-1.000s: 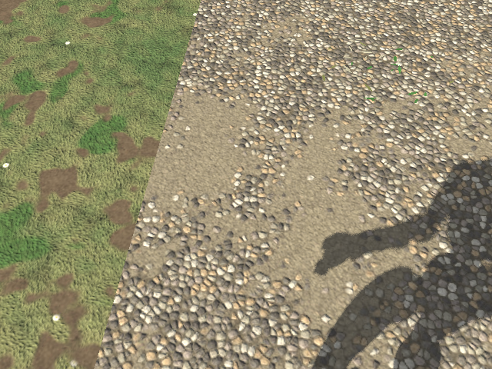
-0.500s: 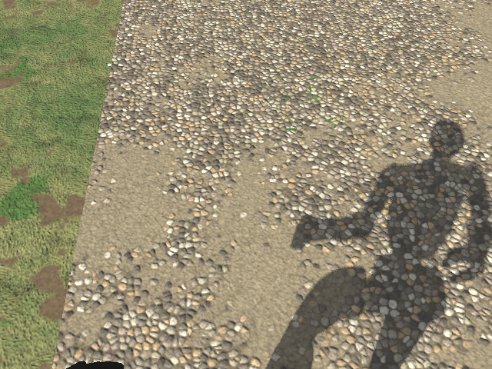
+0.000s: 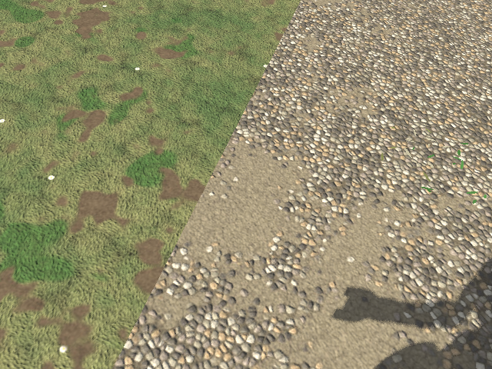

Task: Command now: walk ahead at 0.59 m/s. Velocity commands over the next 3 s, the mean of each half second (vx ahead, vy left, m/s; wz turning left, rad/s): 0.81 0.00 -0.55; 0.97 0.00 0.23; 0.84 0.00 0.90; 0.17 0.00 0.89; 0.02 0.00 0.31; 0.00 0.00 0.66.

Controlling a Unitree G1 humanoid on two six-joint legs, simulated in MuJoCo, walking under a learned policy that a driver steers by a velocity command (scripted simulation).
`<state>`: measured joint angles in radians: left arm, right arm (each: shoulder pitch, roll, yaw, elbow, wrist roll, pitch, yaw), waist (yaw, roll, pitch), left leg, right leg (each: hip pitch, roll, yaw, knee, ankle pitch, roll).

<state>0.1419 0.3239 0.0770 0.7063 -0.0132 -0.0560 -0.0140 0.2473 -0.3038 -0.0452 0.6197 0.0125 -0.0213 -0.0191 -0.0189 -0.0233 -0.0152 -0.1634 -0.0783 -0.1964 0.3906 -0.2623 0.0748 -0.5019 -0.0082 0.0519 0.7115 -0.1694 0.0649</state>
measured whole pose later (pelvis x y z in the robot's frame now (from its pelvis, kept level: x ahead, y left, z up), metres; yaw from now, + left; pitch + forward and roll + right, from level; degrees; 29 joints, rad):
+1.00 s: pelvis +0.76 -0.33 -0.01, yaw -11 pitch -1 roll +2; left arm 0.10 0.26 -0.02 0.61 0.03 -0.15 -0.01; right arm 0.51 -0.27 -0.05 0.79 0.02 -0.07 0.01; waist -0.06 -0.01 0.03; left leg -0.11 -0.20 -0.12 0.34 -0.21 0.15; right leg -0.64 -0.06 0.17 1.06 -0.27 0.01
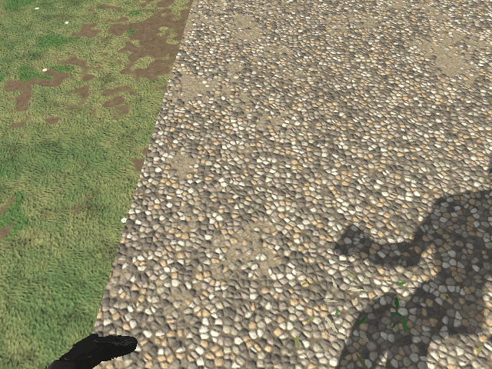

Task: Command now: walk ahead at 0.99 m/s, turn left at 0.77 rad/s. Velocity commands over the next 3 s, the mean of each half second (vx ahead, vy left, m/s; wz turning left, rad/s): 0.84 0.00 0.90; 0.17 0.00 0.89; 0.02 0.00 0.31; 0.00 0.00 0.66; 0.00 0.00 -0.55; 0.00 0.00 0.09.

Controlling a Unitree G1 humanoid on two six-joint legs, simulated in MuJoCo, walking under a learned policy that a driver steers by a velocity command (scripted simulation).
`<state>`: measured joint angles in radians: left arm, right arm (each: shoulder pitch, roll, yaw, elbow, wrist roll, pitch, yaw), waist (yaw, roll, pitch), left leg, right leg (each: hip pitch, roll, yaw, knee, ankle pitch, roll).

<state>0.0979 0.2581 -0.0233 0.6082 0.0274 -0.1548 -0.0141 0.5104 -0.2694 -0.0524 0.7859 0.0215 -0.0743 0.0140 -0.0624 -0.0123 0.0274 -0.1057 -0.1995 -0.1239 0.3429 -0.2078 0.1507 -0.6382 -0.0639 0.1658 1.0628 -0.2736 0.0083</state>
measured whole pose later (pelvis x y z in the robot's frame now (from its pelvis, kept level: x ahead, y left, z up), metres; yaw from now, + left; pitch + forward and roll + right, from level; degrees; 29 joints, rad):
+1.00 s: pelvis +0.62 +0.04 -0.01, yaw +54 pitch +1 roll -1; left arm 0.08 0.32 0.05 0.68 0.01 -0.02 0.01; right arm 0.17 -0.33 -0.07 0.56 0.00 0.06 -0.03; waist -0.03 -0.02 0.05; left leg -0.35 -0.21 -0.30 0.54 -0.16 0.06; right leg -0.50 0.03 0.16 0.75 -0.24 0.09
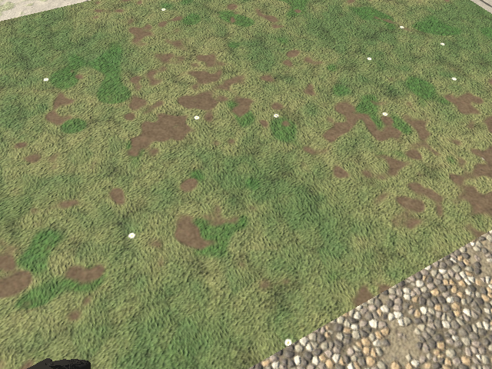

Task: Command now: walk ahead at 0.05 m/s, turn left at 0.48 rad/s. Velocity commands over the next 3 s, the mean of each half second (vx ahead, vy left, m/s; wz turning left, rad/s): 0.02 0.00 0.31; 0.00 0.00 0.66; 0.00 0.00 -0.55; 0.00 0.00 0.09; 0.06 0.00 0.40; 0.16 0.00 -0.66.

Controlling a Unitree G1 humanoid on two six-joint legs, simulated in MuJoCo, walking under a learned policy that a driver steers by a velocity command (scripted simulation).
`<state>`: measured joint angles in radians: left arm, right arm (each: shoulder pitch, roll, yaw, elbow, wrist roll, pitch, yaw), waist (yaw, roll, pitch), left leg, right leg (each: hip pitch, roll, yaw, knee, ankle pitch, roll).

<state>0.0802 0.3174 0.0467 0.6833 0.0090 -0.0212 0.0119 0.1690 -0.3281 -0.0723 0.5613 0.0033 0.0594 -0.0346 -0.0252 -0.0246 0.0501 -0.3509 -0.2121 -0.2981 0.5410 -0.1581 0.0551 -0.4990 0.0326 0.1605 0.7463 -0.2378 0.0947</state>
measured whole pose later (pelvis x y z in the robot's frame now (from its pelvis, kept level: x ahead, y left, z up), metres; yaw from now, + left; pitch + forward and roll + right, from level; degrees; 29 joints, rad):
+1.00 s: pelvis +0.00 -0.07 +0.01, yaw +30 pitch +1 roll +0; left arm 0.18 0.26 0.05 0.68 0.01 0.00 0.01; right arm 0.20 -0.31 -0.09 0.65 0.00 0.06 -0.04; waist 0.03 0.02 0.06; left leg -0.44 0.04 -0.09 0.90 -0.41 -0.11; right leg -0.20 0.00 -0.10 0.40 -0.22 -0.05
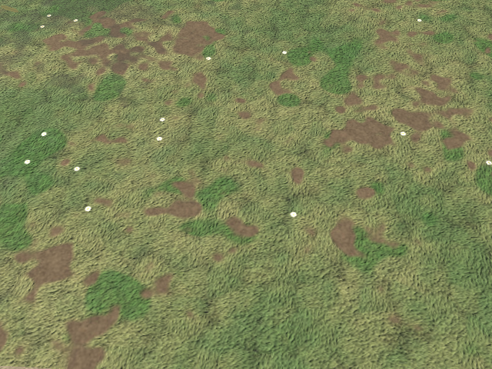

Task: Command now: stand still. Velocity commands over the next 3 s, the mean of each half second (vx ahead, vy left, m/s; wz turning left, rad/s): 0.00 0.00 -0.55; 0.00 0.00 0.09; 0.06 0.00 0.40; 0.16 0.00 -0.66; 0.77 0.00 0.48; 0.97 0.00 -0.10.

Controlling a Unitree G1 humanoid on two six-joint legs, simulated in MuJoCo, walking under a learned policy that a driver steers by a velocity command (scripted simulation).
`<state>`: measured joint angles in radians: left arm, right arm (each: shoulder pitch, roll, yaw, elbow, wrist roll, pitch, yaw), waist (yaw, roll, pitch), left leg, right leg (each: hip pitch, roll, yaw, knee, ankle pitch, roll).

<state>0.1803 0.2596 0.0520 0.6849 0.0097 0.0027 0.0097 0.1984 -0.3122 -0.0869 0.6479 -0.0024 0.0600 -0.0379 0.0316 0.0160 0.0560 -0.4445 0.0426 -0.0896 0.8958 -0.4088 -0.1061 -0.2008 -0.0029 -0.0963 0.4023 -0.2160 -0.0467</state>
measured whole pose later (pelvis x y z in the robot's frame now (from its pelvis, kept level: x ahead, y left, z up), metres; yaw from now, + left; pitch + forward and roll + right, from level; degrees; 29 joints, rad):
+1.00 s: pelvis +0.01 +0.00 -0.01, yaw -15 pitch +1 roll -1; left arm 0.08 0.29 0.06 0.67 0.00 0.05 0.02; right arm 0.22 -0.30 -0.07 0.70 0.03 0.05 0.02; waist -0.02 -0.03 0.07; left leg -0.33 0.06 0.07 0.71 -0.38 -0.04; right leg -0.21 -0.04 -0.18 0.51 -0.31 -0.02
